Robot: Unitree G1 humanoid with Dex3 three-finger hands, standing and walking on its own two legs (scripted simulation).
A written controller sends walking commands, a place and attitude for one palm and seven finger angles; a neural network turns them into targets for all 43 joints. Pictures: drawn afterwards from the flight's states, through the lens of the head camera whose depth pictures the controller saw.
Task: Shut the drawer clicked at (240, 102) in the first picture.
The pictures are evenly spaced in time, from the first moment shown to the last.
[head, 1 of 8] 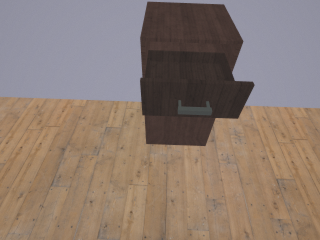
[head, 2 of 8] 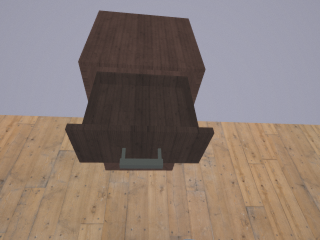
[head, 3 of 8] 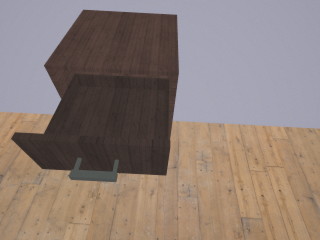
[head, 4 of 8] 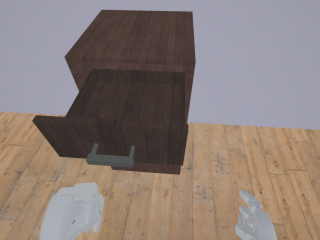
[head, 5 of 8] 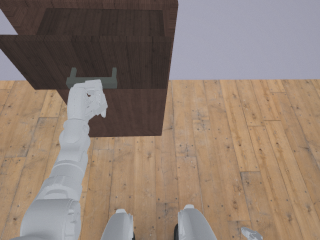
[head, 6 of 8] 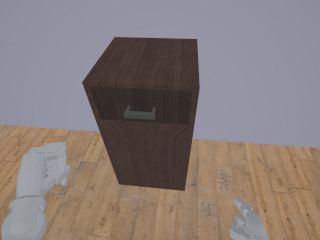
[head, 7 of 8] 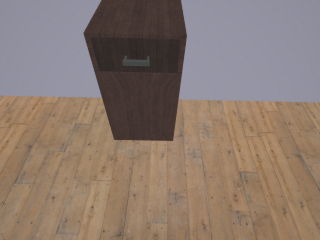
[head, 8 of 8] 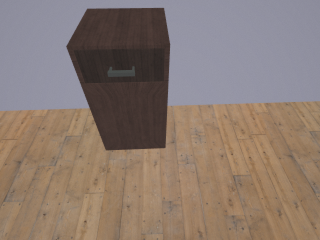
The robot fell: no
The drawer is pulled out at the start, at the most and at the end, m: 0.28 0.28 0.00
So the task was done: yes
